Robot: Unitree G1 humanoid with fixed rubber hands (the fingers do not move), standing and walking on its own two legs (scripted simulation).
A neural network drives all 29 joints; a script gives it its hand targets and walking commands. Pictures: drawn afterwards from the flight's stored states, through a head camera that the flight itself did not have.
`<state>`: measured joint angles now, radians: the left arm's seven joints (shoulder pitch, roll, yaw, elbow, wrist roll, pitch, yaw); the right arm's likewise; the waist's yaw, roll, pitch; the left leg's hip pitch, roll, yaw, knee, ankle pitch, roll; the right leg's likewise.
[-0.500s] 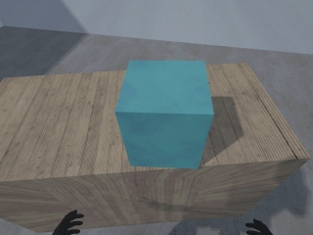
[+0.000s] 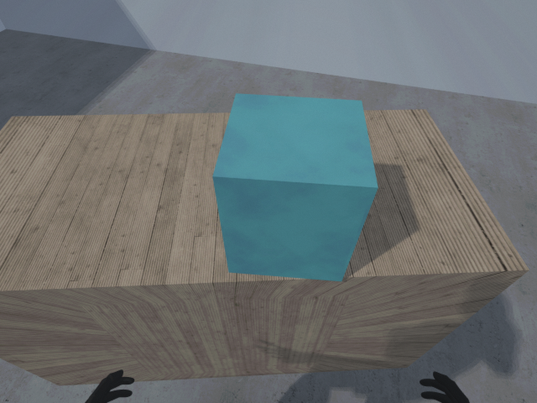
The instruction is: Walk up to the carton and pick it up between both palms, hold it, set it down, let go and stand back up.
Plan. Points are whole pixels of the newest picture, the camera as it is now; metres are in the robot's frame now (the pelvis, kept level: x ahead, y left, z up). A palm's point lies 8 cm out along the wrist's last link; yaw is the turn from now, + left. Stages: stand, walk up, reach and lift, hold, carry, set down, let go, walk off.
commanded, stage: walk up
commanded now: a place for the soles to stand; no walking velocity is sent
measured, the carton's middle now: (291, 191) +0.45 -0.02 +0.06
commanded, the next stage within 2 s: none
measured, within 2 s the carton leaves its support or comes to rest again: neither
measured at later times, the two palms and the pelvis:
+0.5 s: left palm out of the picture +0.06 +0.29 -0.08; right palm out of the picture +0.08 -0.28 -0.09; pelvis -0.05 +0.00 -0.01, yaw +2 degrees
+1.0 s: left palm out of the picture +0.03 +0.29 -0.08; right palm out of the picture +0.08 -0.28 -0.09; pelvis -0.06 +0.00 -0.01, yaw +1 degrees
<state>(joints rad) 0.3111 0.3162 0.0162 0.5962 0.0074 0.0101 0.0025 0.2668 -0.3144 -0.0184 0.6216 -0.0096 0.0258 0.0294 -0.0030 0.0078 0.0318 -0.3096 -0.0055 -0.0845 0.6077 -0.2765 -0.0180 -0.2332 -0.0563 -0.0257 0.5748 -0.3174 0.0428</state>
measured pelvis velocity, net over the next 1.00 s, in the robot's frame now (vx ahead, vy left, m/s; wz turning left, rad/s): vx -0.06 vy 0.00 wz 0.01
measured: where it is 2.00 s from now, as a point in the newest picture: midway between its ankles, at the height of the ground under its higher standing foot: outside the picture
